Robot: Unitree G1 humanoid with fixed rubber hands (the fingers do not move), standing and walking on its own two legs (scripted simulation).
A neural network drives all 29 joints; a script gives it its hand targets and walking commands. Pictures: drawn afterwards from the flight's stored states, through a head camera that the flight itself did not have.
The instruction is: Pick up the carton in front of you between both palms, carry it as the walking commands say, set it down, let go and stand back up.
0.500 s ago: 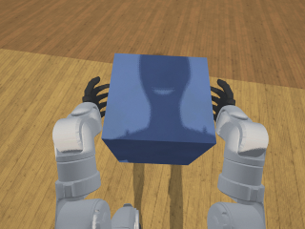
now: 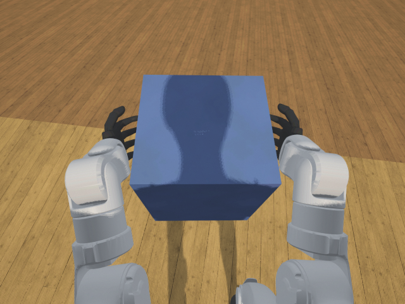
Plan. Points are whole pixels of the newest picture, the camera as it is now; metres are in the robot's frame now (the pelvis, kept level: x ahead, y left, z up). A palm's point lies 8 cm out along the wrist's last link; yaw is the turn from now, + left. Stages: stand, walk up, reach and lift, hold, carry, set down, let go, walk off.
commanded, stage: carry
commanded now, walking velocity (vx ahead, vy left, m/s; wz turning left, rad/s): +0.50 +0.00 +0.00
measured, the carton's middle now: (202, 157) +0.38 +0.00 +0.10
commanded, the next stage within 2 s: none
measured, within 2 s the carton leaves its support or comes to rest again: neither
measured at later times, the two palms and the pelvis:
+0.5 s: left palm (130, 44) +0.67 +0.16 +0.20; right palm (250, 50) +0.64 -0.14 +0.19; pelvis +0.32 +0.04 +0.05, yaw -1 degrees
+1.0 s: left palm out of the picture +0.96 +0.19 +0.22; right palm out of the picture +0.98 -0.11 +0.21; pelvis +0.63 +0.01 +0.08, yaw +0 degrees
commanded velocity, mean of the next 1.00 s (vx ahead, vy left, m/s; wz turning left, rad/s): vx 0.50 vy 0.00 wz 0.00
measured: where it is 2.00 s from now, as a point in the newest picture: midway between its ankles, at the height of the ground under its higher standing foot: (186, 117)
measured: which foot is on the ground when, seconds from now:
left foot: down 0.00-0.06, up 0.08-0.38, down 0.40-0.90, up 0.92-1.00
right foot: up 0.00-0.02, down 0.04-0.42, up 0.44-0.88, down 0.90-1.00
